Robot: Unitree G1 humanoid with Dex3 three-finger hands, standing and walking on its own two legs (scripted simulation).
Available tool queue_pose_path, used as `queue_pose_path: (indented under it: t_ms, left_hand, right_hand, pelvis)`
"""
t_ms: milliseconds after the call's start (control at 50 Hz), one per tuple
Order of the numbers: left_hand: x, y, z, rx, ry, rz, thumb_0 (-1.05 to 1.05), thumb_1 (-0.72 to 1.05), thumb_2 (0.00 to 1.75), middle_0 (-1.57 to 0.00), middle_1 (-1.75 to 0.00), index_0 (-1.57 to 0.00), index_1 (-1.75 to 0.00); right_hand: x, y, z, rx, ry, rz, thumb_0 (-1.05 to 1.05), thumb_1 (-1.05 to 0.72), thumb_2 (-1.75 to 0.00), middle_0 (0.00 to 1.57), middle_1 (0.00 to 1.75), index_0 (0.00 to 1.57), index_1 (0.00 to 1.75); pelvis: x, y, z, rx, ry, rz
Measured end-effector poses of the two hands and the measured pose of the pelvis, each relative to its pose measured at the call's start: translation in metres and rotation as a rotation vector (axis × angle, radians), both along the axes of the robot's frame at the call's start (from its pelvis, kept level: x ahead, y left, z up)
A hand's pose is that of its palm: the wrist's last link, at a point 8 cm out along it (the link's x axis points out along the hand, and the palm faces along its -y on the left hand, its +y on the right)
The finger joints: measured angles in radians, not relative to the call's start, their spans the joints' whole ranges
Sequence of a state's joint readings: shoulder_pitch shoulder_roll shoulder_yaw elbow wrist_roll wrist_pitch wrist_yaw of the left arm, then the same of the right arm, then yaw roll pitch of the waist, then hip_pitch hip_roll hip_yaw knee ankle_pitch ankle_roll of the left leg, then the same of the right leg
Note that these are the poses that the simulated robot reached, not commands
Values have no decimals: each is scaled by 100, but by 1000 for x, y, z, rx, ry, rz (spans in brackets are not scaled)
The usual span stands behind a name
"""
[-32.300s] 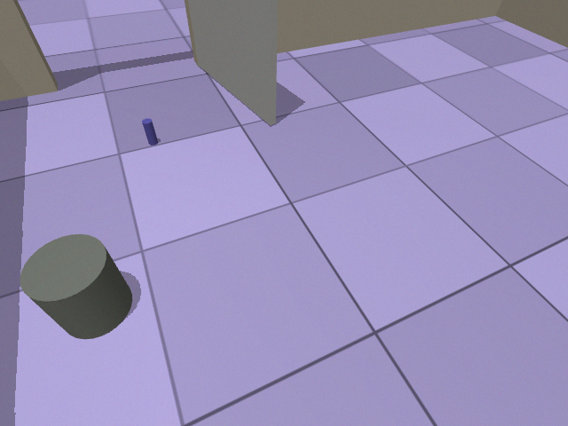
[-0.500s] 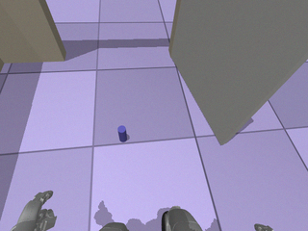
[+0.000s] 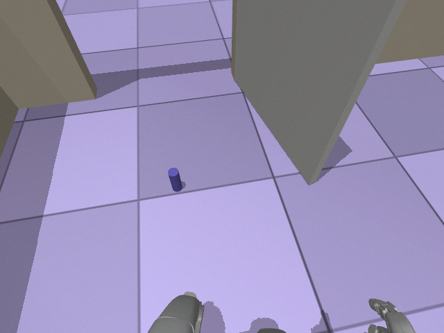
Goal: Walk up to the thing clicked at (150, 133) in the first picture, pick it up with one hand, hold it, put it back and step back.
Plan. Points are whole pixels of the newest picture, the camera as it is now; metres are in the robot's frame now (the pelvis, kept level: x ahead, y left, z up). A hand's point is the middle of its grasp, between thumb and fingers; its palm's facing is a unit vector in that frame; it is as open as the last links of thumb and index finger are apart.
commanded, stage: step back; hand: left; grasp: from the side
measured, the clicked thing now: (175, 180) +0.82 +0.29 -0.68
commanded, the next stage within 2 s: stand in 1.70 s
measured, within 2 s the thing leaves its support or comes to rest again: neither
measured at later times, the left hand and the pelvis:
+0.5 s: hand out of the picture -0.07 +0.25 -0.14, palm faces +0.07 -0.93 -0.36, open 7.3 cm; pelvis -0.16 -0.02 +0.01, yaw +5 degrees
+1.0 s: hand out of the picture -0.20 +0.26 -0.14, palm faces +0.08 -0.91 -0.41, open 7.4 cm; pelvis -0.23 -0.03 +0.01, yaw +6 degrees
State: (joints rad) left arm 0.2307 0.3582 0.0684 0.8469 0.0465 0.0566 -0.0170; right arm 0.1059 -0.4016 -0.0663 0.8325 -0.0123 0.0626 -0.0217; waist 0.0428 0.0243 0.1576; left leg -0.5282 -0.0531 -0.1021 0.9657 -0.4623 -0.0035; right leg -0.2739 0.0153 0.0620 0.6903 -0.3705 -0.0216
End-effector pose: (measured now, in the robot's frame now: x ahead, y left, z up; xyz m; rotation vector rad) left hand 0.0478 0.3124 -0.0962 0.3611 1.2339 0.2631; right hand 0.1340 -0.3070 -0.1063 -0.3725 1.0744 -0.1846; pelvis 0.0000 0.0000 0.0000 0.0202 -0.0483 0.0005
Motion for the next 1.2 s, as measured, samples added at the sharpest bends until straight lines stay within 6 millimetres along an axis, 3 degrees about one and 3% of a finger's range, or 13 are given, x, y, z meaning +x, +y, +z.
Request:
queue_pose_path:
  t_ms: [60, 140, 240, 300, 380, 480, 600, 680, 760, 880, 1000, 1100, 1200]
  left_hand:
    - [-14, -4, 11, 14, -9, 13, 0, 90, 90, -20, -30, -21, -30]
    - [-17, -2, 16, 36, -76, 2, 0, 90, 90, -20, -30, -21, -30]
    - [-23, 4, 2, 27, -177, -4, 0, 90, 90, -20, -30, -21, -30]
    - [-39, 3, -9, -3, -189, 7, 0, 90, 90, -20, -30, -21, -30]
    - [-73, -9, -10, -45, -142, 23, 0, 90, 90, -20, -30, -21, -30]
    - [-123, -20, -10, -56, -107, 33, 0, 90, 90, -20, -30, -21, -30]
    - [-189, -37, -19, -17, -42, 11, 0, 90, 90, -20, -30, -21, -30]
    - [-234, -51, -10, -14, -9, 32, 0, 90, 90, -20, -30, -21, -30]
    - [-259, -49, 1, 3, -3, 68, 0, 90, 90, -20, -30, -21, -30]
    - [-268, -25, 2, 18, -43, 96, 0, 90, 90, -20, -30, -21, -30]
    - [-262, -13, 1, 3, -11, 84, 0, 90, 90, -20, -30, -21, -30]
    - [-238, -17, 4, -7, -44, 55, 0, 90, 90, -20, -30, -21, -30]
    - [-210, -34, 0, 4, -84, 50, 0, 91, 90, -20, -30, -21, -30]
  right_hand:
    - [-34, -6, 1, 9, 42, -9, 0, -90, -90, 20, 30, 20, 30]
    - [-80, -11, -4, -10, 118, -1, 0, -90, -90, 20, 30, 20, 30]
    - [-127, -6, -10, -42, 188, 42, 0, -90, -90, 20, 30, 20, 30]
    - [-151, 1, -5, -42, 197, 50, 0, -90, -90, 20, 30, 20, 30]
    - [-171, 0, 10, -47, 166, 60, 0, -90, -90, 21, 30, 20, 30]
    - [-177, -12, 23, -62, 84, 72, 0, -90, -90, 21, 30, 21, 30]
    - [-187, -38, 12, -39, -27, 71, 0, -90, -90, 21, 30, 20, 30]
    - [-216, -46, 6, -6, -6, 37, 0, -90, -90, 20, 30, 20, 30]
    - [-249, -49, 0, 18, 54, 18, 0, -90, -90, 20, 30, 20, 30]
    - [-287, -40, -8, 7, 176, 46, 0, -90, -90, 20, 30, 20, 30]
    - [-302, -23, 4, 24, 158, 25, 0, -90, -90, 20, 30, 20, 30]
    - [-301, -31, 12, 11, 159, 12, 0, -90, -90, 21, 30, 20, 30]
    - [-283, -53, -1, 0, 163, 1, 0, -90, -90, 21, 30, 20, 30]
  pelvis:
    - [-14, -3, 8, 20, 18, 17]
    - [-39, -6, 7, 10, 32, 54]
    - [-78, -5, -5, -13, 26, 118]
    - [-103, -6, -6, 29, 1, 108]
    - [-126, -9, 4, -31, 3, 118]
    - [-157, -20, 8, -44, 26, 87]
    - [-200, -42, -6, -44, 10, 33]
    - [-215, -49, -1, -43, -5, 30]
    - [-223, -48, 4, -19, 2, 49]
    - [-232, -36, 2, -24, 21, 113]
    - [-232, -30, 10, -11, 11, 106]
    - [-223, -37, 14, -14, 14, 103]
    - [-210, -52, 4, -16, 8, 102]
